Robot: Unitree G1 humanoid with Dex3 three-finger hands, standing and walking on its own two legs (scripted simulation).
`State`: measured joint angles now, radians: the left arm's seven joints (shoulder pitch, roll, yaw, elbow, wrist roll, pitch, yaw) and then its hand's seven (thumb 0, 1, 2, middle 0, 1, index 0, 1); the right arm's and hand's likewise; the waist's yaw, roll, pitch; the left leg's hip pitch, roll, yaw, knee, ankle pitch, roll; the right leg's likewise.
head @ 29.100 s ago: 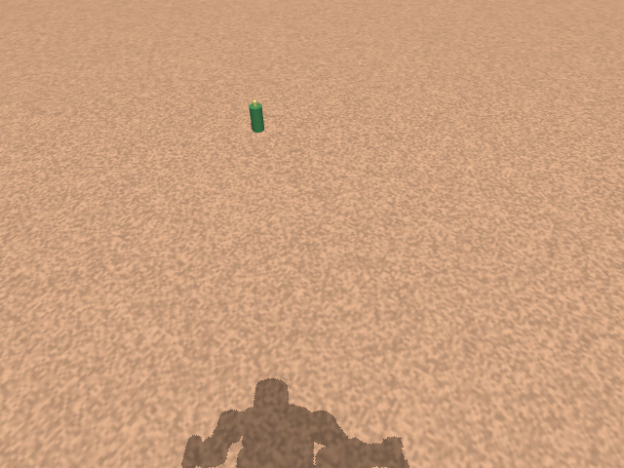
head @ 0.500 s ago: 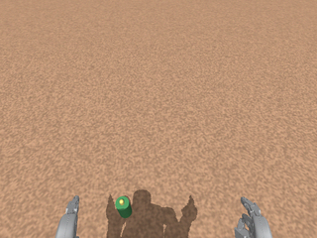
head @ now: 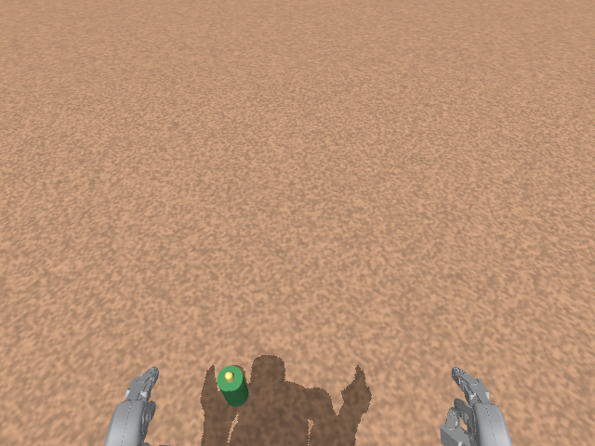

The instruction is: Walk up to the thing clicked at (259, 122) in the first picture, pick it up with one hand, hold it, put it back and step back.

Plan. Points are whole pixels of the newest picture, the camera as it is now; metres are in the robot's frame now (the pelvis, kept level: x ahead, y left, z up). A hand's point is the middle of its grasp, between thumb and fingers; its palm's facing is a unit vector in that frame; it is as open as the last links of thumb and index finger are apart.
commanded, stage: stand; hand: left
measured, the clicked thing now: (232, 384) +0.40 +0.21 -0.63
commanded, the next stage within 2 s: none
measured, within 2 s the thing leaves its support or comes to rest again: neither
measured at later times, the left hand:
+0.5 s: hand out of the picture +0.09 +0.24 -0.11, palm faces -0.02 -0.94 -0.34, open 7.5 cm
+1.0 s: hand out of the picture +0.03 +0.26 -0.10, palm faces -0.01 -0.93 -0.36, open 7.4 cm
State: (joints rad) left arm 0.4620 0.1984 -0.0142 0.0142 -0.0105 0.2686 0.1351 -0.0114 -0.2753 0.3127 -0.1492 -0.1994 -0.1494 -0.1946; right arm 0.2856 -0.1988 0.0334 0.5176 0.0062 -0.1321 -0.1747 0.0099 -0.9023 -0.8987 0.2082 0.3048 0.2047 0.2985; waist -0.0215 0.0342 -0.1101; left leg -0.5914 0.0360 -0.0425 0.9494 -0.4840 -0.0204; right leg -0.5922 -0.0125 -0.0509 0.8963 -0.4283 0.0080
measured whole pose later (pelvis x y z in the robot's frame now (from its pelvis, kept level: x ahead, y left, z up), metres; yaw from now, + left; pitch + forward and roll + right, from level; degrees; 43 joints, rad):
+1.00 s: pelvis -0.02 +0.01 +0.05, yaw +0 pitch -5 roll +0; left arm 0.17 0.31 0.00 1.13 0.03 0.00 0.02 0.00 0.91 0.90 -0.20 -0.30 -0.20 -0.30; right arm 0.16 -0.31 -0.01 1.10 -0.03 -0.01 0.00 0.00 -0.90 -0.90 0.21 0.30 0.20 0.30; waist 0.01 0.02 0.05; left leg -0.11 -0.01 0.00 0.38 -0.19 0.00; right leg -0.15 -0.05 -0.02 0.40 -0.17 0.03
